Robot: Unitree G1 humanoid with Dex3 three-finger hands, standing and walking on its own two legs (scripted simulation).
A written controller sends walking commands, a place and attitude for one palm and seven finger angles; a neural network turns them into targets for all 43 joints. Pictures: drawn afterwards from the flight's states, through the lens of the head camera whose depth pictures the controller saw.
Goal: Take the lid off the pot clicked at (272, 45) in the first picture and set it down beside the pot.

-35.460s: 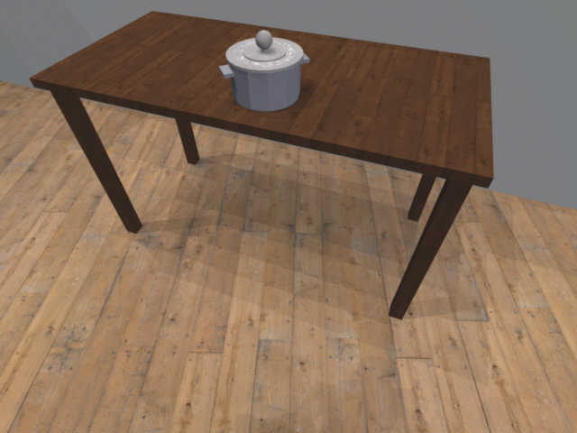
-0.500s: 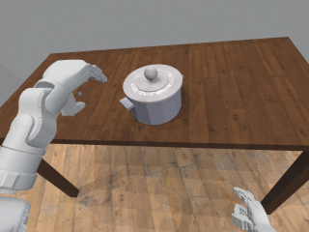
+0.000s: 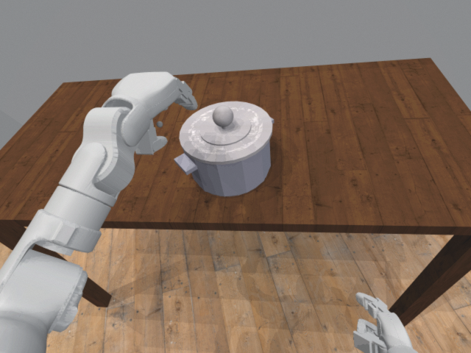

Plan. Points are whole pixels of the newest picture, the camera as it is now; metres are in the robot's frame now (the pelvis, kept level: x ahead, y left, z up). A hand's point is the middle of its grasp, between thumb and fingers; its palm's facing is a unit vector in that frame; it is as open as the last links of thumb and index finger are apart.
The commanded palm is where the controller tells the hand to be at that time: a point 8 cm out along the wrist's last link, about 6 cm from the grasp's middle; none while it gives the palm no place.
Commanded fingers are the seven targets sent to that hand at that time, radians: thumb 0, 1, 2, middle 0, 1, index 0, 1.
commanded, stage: move the open hand above the knob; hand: left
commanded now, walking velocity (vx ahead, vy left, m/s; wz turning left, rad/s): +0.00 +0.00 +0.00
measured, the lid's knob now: (223, 116) +0.54 +0.05 +0.12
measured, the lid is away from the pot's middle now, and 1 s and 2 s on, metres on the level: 0.01 0.01 0.01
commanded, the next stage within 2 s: lower the open fingers around the knob in 1.38 s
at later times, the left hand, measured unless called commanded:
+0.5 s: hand (199, 95) +0.48 +0.08 +0.22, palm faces -0.16 -0.03 -0.99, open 10.1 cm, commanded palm +0.47 +0.09 +0.27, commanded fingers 0.00 -0.35 1.54 -0.85 -0.08 -0.85 -0.08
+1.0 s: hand (209, 86) +0.51 +0.06 +0.21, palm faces -0.22 -0.04 -0.98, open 10.1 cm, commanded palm +0.49 +0.08 +0.27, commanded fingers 0.00 -0.35 1.54 -0.85 -0.08 -0.85 -0.08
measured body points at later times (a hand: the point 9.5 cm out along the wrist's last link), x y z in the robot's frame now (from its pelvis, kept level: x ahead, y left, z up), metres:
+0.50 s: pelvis +0.01 +0.00 +0.00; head +0.03 -0.05 +0.45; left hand +0.48 +0.08 +0.27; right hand +0.14 -0.25 -0.14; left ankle +0.00 +0.13 -0.74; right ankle +0.02 -0.13 -0.74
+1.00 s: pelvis +0.02 +0.01 +0.00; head +0.05 -0.04 +0.45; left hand +0.52 +0.06 +0.27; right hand +0.09 -0.25 -0.14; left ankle +0.00 +0.13 -0.74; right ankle +0.02 -0.13 -0.74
